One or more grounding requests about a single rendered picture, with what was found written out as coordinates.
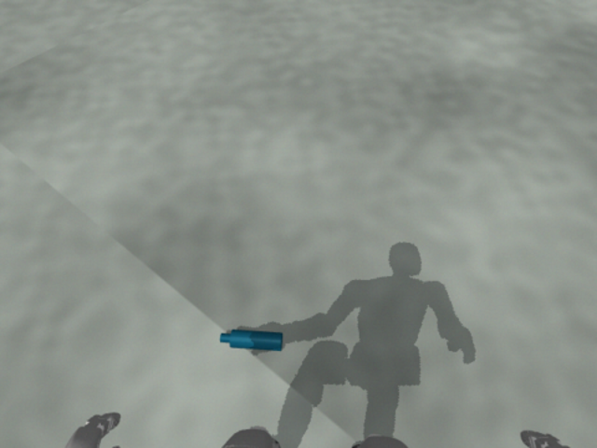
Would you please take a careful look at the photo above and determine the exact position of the left robot hand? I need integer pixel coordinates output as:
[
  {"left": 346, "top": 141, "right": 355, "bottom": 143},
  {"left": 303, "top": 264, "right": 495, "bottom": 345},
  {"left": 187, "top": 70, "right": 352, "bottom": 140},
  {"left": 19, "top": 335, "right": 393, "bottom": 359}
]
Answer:
[{"left": 65, "top": 413, "right": 120, "bottom": 448}]

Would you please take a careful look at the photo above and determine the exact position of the bottle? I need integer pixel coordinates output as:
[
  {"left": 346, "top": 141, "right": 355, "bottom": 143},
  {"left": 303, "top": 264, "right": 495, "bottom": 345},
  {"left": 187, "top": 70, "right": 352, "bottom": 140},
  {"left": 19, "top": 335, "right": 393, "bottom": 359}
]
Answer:
[{"left": 220, "top": 329, "right": 283, "bottom": 351}]

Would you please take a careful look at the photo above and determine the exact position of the right robot hand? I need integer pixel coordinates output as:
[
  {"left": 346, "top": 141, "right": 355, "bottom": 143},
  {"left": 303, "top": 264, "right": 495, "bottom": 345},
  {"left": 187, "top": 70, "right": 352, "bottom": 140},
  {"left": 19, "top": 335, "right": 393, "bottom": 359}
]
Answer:
[{"left": 521, "top": 430, "right": 570, "bottom": 448}]

